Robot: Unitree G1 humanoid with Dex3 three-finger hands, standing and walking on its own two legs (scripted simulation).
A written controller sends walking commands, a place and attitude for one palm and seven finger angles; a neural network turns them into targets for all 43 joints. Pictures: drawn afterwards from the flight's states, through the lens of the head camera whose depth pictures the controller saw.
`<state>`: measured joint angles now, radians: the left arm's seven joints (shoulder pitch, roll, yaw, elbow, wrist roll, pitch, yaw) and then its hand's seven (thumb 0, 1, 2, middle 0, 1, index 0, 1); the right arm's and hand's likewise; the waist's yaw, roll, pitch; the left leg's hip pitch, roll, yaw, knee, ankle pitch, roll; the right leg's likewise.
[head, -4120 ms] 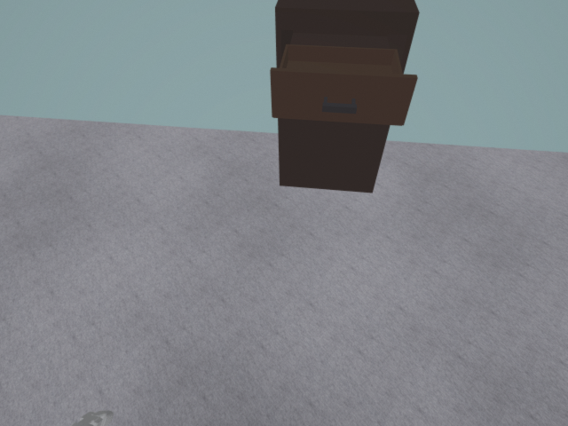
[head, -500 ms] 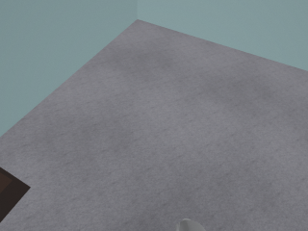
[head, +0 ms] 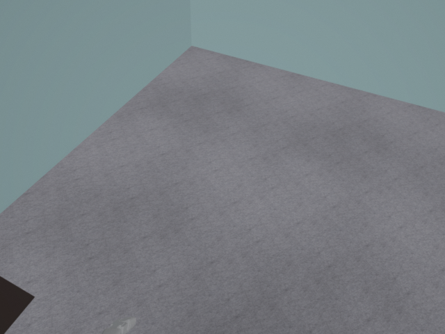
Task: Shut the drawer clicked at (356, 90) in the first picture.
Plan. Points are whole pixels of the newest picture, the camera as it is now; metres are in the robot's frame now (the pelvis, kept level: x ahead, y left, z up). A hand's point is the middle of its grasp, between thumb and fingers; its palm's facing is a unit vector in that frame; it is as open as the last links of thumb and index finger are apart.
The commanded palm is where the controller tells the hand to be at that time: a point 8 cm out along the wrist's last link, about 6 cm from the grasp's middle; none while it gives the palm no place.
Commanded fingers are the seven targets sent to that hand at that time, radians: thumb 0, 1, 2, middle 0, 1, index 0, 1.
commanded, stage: turn to face it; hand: left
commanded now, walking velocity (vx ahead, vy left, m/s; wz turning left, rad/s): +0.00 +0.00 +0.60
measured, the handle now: out of the picture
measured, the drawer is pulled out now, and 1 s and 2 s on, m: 0.30 0.30 0.30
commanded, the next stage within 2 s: take the last steps up to it in 1.72 s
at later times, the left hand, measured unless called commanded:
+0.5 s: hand out of the picture +0.02 +0.21 -0.14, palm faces +0.31 -0.91 -0.28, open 7.4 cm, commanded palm none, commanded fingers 0.00 0.90 0.90 -0.20 -0.30 -0.20 -0.30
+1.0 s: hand out of the picture -0.16 +0.18 -0.18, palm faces +0.61 -0.75 -0.26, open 7.4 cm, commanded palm none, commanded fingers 0.00 0.90 0.90 -0.20 -0.30 -0.20 -0.30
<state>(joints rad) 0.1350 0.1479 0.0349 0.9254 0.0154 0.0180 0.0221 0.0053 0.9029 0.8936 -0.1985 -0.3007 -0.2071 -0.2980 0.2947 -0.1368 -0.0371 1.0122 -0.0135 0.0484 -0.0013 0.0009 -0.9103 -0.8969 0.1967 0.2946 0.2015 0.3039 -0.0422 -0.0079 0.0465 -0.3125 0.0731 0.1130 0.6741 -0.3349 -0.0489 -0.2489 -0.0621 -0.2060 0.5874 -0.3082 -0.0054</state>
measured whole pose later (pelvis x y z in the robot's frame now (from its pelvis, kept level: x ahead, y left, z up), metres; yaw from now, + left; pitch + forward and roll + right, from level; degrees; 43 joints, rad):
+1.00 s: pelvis -0.06 -0.02 +0.00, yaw +35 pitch +0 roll +0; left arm 0.26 0.27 0.08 0.92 0.01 0.07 0.02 0.01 0.90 0.89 -0.20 -0.30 -0.21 -0.30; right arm 0.11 -0.23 -0.06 0.88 -0.01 0.03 0.02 0.00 -0.91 -0.90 0.20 0.29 0.20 0.30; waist 0.03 -0.06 0.10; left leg -0.31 0.00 0.06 0.63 -0.32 0.04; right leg -0.40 -0.15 -0.10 0.99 -0.53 0.08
